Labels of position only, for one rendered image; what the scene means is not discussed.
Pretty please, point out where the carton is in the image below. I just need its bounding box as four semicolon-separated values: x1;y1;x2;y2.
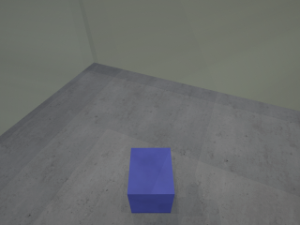
127;147;175;214

